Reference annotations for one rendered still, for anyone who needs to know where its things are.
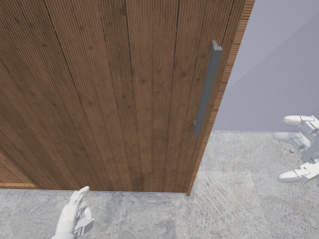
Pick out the handle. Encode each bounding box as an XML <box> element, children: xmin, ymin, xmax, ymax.
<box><xmin>193</xmin><ymin>40</ymin><xmax>223</xmax><ymax>136</ymax></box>

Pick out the robot right hand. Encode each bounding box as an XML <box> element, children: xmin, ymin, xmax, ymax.
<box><xmin>273</xmin><ymin>116</ymin><xmax>319</xmax><ymax>185</ymax></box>

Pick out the wardrobe door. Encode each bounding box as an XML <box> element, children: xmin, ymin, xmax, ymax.
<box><xmin>0</xmin><ymin>151</ymin><xmax>33</xmax><ymax>184</ymax></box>
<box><xmin>0</xmin><ymin>0</ymin><xmax>245</xmax><ymax>193</ymax></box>

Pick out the robot left hand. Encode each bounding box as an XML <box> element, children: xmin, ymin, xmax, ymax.
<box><xmin>55</xmin><ymin>186</ymin><xmax>95</xmax><ymax>239</ymax></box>

